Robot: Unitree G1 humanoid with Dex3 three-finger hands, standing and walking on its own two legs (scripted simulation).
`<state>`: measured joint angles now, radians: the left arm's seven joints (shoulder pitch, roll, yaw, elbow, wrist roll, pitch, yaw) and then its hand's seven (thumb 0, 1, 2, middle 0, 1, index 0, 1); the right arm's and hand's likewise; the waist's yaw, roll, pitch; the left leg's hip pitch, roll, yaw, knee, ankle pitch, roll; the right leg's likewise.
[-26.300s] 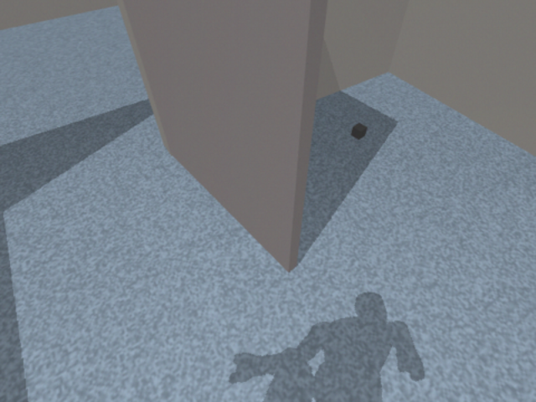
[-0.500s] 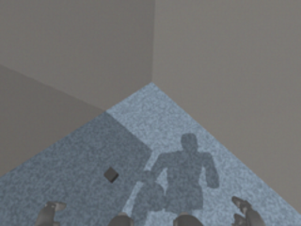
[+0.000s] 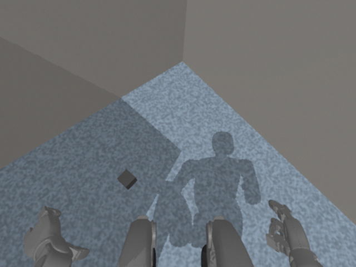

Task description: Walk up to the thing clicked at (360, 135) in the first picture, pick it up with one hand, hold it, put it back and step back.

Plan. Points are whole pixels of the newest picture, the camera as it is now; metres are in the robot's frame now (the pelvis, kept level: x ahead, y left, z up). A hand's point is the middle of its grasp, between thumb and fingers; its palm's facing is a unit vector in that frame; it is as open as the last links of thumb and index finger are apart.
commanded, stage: rise first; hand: left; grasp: from above
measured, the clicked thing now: (127, 179) +0.44 +0.23 -0.59
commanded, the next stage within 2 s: none
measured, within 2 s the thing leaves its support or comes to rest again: neither
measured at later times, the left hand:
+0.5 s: hand (94, 202) +0.30 +0.29 -0.35, palm faces -0.20 -0.31 -0.93, open 13.5 cm
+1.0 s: hand (106, 189) +0.36 +0.28 -0.43, palm faces -0.25 -0.37 -0.90, open 13.9 cm
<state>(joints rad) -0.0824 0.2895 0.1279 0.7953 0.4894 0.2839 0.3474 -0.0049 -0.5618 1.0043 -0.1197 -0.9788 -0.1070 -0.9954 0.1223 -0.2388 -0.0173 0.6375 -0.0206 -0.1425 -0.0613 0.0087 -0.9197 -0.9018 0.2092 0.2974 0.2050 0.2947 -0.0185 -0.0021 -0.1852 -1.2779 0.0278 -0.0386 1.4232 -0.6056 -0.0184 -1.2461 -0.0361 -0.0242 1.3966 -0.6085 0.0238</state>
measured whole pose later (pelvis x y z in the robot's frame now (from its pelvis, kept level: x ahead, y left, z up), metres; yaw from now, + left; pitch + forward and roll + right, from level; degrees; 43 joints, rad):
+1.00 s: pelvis -0.07 +0.00 -0.27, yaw -5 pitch +35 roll -5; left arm -1.00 0.57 0.32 1.59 0.73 0.33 0.59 0.00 -0.51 1.02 -0.15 -0.94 -0.12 -0.97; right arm 0.15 -0.29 0.02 0.89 -0.13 -0.27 0.23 0.01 -0.89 -0.89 0.21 0.30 0.20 0.29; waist -0.20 0.04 -0.10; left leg -2.26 0.02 -0.10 2.31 -0.67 -0.01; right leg -2.22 0.00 -0.02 2.26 -0.66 0.05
